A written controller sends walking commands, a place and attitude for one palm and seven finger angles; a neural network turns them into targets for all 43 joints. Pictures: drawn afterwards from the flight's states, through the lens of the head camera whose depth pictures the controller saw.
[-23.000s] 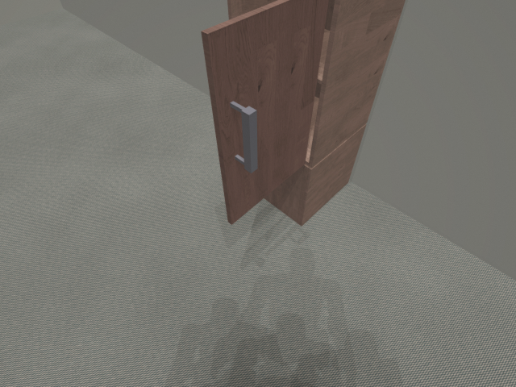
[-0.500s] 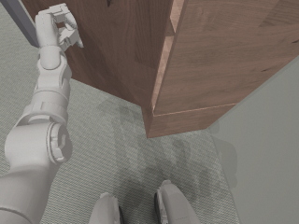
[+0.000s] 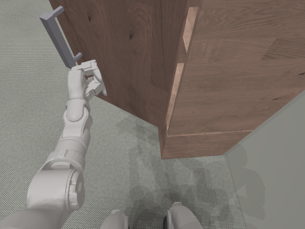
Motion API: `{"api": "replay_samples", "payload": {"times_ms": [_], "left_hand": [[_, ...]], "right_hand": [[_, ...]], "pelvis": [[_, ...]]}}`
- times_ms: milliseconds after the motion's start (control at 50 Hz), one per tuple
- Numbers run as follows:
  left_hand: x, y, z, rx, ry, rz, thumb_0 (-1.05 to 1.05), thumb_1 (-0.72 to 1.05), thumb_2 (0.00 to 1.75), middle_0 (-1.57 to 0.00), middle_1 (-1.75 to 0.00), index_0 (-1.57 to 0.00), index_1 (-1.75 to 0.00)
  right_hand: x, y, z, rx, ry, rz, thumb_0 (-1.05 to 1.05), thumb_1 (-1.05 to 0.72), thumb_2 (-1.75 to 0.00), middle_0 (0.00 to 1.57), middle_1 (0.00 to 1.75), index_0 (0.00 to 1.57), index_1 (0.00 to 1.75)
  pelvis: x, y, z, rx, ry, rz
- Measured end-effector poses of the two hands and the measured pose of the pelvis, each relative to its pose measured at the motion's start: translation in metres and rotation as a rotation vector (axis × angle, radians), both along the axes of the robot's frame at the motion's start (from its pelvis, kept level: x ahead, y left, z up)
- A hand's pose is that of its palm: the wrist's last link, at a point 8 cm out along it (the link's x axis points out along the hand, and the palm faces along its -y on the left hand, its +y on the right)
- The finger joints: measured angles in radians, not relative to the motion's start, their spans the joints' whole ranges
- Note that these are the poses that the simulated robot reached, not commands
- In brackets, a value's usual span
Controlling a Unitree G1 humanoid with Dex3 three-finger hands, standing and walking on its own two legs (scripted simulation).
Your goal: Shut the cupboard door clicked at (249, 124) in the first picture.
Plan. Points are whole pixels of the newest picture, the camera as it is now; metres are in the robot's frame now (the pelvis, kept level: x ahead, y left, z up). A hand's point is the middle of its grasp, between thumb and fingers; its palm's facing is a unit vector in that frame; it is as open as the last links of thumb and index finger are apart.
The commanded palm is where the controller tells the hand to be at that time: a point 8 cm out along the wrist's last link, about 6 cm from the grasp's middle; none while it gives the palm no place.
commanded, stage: pull the fist back off the door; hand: left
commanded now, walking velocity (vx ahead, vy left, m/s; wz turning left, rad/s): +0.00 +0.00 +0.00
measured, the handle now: (65, 40) +0.65 +0.22 +0.07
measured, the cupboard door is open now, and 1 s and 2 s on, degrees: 57 57 57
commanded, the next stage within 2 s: draw the hand back to the body in 0.12 s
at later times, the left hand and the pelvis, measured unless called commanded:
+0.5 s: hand (85, 94) +0.42 +0.13 +0.10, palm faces +0.06 -1.00 -0.03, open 3.1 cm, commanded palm +0.38 +0.19 +0.11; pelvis +0.00 +0.00 +0.02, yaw -1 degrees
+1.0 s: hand (12, 134) +0.30 +0.22 +0.17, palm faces +0.23 -0.94 -0.24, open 3.3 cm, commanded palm +0.26 +0.26 +0.18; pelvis +0.02 +0.01 +0.06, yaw +1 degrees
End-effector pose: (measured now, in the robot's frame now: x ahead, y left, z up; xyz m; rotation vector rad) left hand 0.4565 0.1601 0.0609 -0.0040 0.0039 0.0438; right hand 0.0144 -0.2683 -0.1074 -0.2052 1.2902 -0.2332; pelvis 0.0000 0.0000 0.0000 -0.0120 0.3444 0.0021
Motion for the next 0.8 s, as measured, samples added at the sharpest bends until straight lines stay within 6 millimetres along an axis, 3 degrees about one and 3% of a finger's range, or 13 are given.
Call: {"api": "replay_samples", "payload": {"times_ms": [160, 300, 420, 500, 660, 800], "left_hand": [[-0.007, -0.009, 0.013, 0.037, -0.02, -0.012, 0.01, 0.9, 0.9, -1.3, -1.5, -1.3, -1.5], [-0.009, 0.0, 0.023, 0.022, -0.024, 0.014, 0.01, 0.9, 0.9, -1.3, -1.5, -1.3, -1.5], [-0.038, 0.012, 0.035, 0.04, -0.052, -0.002, 0.01, 0.9, 0.9, -1.3, -1.5, -1.3, -1.49], [-0.063, 0.026, 0.04, 0.033, -0.021, 0.015, 0.01, 0.9, 0.9, -1.3, -1.5, -1.3, -1.49], [-0.103, 0.049, 0.075, 0.044, -0.11, 0.006, 0.01, 0.9, 0.9, -1.3, -1.5, -1.3, -1.5], [-0.136, 0.069, 0.083, 0.094, -0.029, 0.015, 0.01, 0.9, 0.9, -1.25, -1.45, -1.25, -1.44]], "right_hand": [[0.03, 0.005, -0.006, 0.011, -0.109, 0.01, 0.01, -0.91, -0.9, 0.2, 0.3, 0.2, 0.3], [0.026, 0.017, -0.008, 0.045, -0.123, 0.01, 0.01, -0.91, -0.9, 0.2, 0.3, 0.2, 0.3], [0.016, 0.022, -0.002, 0.074, -0.115, -0.021, 0.01, -0.91, -0.9, 0.2, 0.3, 0.2, 0.3], [0.021, 0.022, 0.009, 0.069, -0.143, -0.031, 0.01, -0.91, -0.9, 0.2, 0.3, 0.2, 0.3], [0.065, 0.018, 0.036, 0.025, -0.295, 0.018, 0.01, -0.91, -0.9, 0.2, 0.3, 0.2, 0.3], [0.121, 0.027, 0.062, 0.019, -0.457, 0.063, 0.01, -0.91, -0.9, 0.2, 0.3, 0.2, 0.3]], "pelvis": [[-0.005, -0.001, -0.001, 0.009, -0.028, 0.001], [-0.01, -0.001, 0.001, 0.013, -0.035, -0.005], [-0.005, 0.001, 0.011, 0.016, -0.075, -0.022], [-0.003, 0.002, 0.021, 0.015, -0.121, -0.023], [-0.001, 0.005, 0.034, 0.008, -0.2, -0.009], [0.002, 0.009, 0.045, 0.013, -0.262, -0.006]]}}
